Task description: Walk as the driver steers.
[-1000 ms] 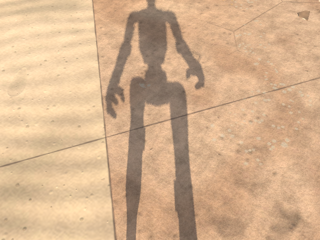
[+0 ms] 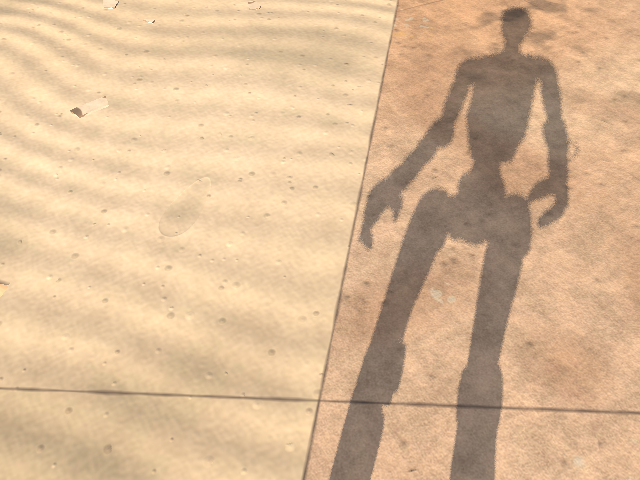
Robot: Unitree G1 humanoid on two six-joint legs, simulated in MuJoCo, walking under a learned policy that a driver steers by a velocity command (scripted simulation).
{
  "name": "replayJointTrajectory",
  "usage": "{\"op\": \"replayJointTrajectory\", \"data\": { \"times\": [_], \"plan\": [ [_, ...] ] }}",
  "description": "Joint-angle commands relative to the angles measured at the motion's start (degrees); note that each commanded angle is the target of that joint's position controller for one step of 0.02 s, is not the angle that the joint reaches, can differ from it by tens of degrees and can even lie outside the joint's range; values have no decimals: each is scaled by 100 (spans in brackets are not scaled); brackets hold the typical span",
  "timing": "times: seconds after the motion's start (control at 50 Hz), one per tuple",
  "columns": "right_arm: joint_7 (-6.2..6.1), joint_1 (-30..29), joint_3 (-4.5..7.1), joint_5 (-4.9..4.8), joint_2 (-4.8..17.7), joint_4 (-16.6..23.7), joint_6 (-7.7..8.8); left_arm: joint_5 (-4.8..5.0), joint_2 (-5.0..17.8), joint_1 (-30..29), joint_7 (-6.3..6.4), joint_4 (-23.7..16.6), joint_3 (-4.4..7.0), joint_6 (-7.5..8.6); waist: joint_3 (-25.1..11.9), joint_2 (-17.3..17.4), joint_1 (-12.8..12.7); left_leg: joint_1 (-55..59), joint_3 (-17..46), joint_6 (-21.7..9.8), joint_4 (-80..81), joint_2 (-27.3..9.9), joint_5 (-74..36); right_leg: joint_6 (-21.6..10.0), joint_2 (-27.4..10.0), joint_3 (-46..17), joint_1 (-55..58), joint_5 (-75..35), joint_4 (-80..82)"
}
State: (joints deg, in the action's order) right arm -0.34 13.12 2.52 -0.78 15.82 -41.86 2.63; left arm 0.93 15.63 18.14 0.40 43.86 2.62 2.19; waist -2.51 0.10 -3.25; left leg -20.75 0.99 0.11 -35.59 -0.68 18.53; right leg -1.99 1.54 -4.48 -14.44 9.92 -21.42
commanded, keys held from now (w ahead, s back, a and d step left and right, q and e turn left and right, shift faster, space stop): w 0.08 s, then w+e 0.64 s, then w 0.20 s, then w+q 0.08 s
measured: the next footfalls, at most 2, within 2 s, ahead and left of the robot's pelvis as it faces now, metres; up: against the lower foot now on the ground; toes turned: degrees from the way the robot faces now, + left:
left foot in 0.06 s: +0.06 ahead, +0.13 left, +0.00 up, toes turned +0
right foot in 0.54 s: +0.38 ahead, -0.14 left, +0.00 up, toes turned -13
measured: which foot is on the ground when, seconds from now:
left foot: up 0.00-0.04, down 0.06-0.52, up 0.54-1.00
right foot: down 0.00-0.06, up 0.08-0.52, down 0.54-1.00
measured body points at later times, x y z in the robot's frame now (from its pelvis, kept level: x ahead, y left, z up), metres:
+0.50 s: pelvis +0.20 -0.01 -0.03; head +0.25 -0.01 +0.42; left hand +0.47 +0.17 -0.11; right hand +0.13 -0.28 -0.15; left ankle +0.02 +0.13 -0.75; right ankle +0.35 -0.14 -0.73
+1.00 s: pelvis +0.49 -0.07 -0.02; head +0.52 -0.08 +0.43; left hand +0.65 +0.18 -0.13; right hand +0.61 -0.37 -0.09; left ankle +0.67 -0.01 -0.74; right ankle +0.35 -0.13 -0.75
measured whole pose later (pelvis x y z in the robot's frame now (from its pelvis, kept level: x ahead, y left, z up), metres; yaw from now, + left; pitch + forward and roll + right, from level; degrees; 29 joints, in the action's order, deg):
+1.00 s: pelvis +0.49 -0.07 -0.02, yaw -22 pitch +2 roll -1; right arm 1.5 5.9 1.4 -0.3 15.9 -37.6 6.3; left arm 1.0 16.7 19.8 -0.5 43.4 3.1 2.9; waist 0.1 1.8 -4.5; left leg -30.2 1.2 -0.6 -29.5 -1.8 0.4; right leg -3.4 6.0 -7.9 -2.6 22.2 -23.2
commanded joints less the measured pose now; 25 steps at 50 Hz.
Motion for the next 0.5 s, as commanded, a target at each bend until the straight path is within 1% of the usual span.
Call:
{"op": "replayJointTrajectory", "data": {
  "times": [0.02, 0.04, 0.06, 0.08, 0.1, 0.12, 0.14, 0.16, 0.18, 0.2, 0.22, 0.26, 0.3, 0.34, 0.38, 0.42, 0.44, 0.46, 0.48, 0.5],
  "plan": [
    [33, 72, 117, -24, 399, 305, 186, 68, 986, -298, -14, -383, 230, 34, 54, -795, 343, 893, -319, -205, 976, 206, -598, -928, -1162, -1272, -466, 1700, 826],
    [22, 284, 134, -21, 422, 240, 194, 50, 867, -281, -20, -381, 184, 33, 8, -706, 467, 1351, -274, -285, 1122, 178, -558, -792, -1052, -1204, -728, 1826, 615],
    [-11, 713, 164, -29, 513, 161, 202, 13, 599, -397, -31, -431, 93, 62, -112, -569, 682, 2056, 140, -418, 1243, -195, -378, -558, -864, -1032, -1250, 1893, 110],
    [-57, 1371, 227, 39, 829, 63, 196, -61, 85, -650, -70, -572, -54, 124, -233, 400, 910, 2722, 1527, -730, 1813, -1271, 458, -167, -311, -283, -2075, 1827, -1584],
    [9, 1541, 422, 119, 1499, -26, 169, 49, 239, -742, -67, -866, -6, 252, 268, 1574, 827, 2740, 3301, -1419, 2519, -2222, 1903, -68, 41, 347, -3506, 2118, -2633],
    [28, 1460, 368, 107, 1181, -4, 238, 104, 723, -893, -50, -857, 122, 317, 646, 1078, 871, 2531, 3462, -1571, 2613, -2262, 2320, -82, -372, -38, -3917, 1896, -3441],
    [36, 1244, 278, 93, 882, 30, 296, 139, 796, -765, -86, -773, 164, 322, 748, 930, 728, 2576, 3019, -1396, 2581, -2011, 2007, -131, -438, -218, -4137, 1350, -3742],
    [51, 1024, 238, 91, 769, 91, 325, 102, 720, -618, -108, -642, 164, 299, 660, 811, 610, 2560, 2478, -1232, 2601, -1784, 1352, -122, -519, -218, -4078, 960, -3887],
    [58, 889, 226, 78, 709, 89, 324, 60, 676, -649, -124, -621, 165, 291, 708, 691, 588, 2495, 2047, -1135, 2655, -1677, 624, -82, -548, -310, -4076, 596, -3869],
    [51, 835, 200, 113, 636, 92, 329, 48, 592, -680, -143, -598, 162, 274, 701, 608, 567, 2339, 1544, -1025, 2705, -1518, -148, -36, -557, -348, -3896, 261, -3836],
    [50, 831, 194, 151, 600, 72, 343, 49, 501, -686, -156, -585, 149, 253, 653, 616, 559, 2206, 1111, -974, 2723, -1385, -856, 36, -494, -287, -3736, -50, -3832],
    [40, 859, 196, 166, 576, 4, 353, 34, 400, -760, -167, -621, 137, 201, 585, 582, 559, 2029, 447, -929, 2725, -1244, -1786, 185, -446, -200, -3518, -546, -3620],
    [18, 813, 197, 153, 611, -52, 344, 27, 302, -1030, -194, -735, 97, 172, 649, 553, 597, 1750, -52, -852, 2775, -1116, -2105, 239, -446, 7, -3149, -1066, -2982],
    [-17, 890, 201, 127, 681, -146, 332, 23, 179, -1448, -267, -888, 34, 178, 777, 542, 738, 1569, -389, -786, 2837, -1082, -2150, 207, -443, 309, -2762, -1496, -2286],
    [-39, 1093, 217, 85, 781, -288, 309, 35, 88, -1827, -359, -1051, -16, 193, 925, 467, 869, 1736, -526, -779, 2833, -1225, -2214, 102, -429, 477, -2642, -1571, -1824],
    [-43, 1195, 239, 38, 866, -389, 250, 60, 122, -2039, -447, -1193, -16, 202, 986, 437, 875, 2178, -625, -751, 2652, -1394, -2682, -57, -381, 597, -2677, -1258, -1534],
    [-50, 1180, 252, 21, 911, -408, 211, 63, 174, -2080, -488, -1257, 2, 208, 947, 451, 814, 2397, -703, -710, 2453, -1455, -3295, -164, -312, 696, -2602, -995, -1425],
    [-70, 1131, 272, 15, 992, -398, 172, 54, 259, -2041, -516, -1301, 39, 208, 810, 531, 706, 2570, -802, -653, 2132, -1480, -4369, -285, -166, 861, -2357, -698, -1374],
    [-105, 1115, 303, 10, 1099, -383, 130, 36, 376, -1881, -523, -1308, 96, 190, 567, 683, 558, 2730, -888, -594, 1679, -1498, -5575, -406, 26, 1039, -1984, -377, -1398],
    [-146, 1107, 329, 26, 1193, -365, 74, 35, 577, -1388, -512, -1225, 200, 163, 198, 813, 255, 2780, -968, -531, 923, -1479, -6535, -545, 241, 1150, -1315, -127, -1403]
  ]
}}
Velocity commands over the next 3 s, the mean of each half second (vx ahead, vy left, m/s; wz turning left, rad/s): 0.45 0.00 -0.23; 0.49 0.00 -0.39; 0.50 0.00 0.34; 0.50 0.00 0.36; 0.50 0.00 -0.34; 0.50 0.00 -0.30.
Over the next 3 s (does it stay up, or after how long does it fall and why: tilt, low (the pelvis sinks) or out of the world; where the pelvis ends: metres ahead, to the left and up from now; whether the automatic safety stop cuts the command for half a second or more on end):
stays up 1.53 -0.26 -0.01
